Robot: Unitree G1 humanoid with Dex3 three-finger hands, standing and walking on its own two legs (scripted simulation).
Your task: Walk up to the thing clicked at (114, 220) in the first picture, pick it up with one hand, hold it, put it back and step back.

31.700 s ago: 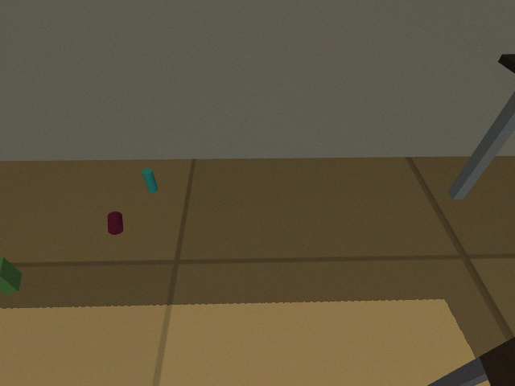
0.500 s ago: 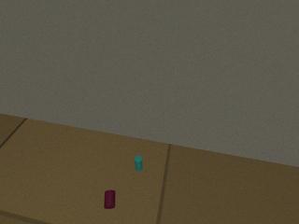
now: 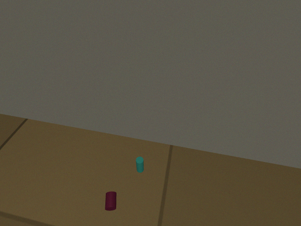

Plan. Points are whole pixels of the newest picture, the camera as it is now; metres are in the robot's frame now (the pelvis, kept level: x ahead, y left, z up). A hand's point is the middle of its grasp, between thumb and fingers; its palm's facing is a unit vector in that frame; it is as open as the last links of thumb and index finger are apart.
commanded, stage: rise first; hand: left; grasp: from above
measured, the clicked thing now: (110, 200) +0.44 +0.24 -0.75
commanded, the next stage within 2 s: none
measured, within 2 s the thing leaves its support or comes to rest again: neither
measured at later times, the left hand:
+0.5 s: hand out of the picture +0.13 +0.26 -0.19, palm faces -0.09 -0.91 -0.40, open 12.7 cm
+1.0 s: hand out of the picture +0.15 +0.28 -0.30, palm faces -0.33 -0.73 -0.59, open 13.7 cm
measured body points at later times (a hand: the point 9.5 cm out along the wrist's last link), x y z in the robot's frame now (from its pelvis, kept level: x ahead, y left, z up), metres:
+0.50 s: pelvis -0.01 +0.01 -0.04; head +0.05 +0.02 +0.40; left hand +0.14 +0.30 -0.16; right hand +0.09 -0.25 -0.15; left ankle -0.02 +0.13 -0.75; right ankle -0.01 -0.13 -0.75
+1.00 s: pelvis -0.05 +0.01 -0.15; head +0.08 +0.03 +0.28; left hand +0.16 +0.32 -0.26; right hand +0.14 -0.24 -0.24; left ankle -0.02 +0.13 -0.75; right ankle -0.01 -0.13 -0.75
